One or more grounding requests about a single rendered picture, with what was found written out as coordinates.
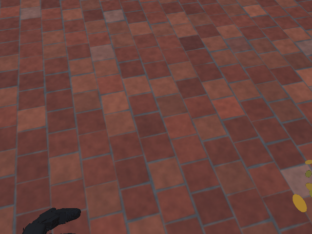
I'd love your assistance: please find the left robot hand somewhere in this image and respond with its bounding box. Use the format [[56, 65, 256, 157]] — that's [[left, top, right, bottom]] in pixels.
[[22, 208, 81, 234]]

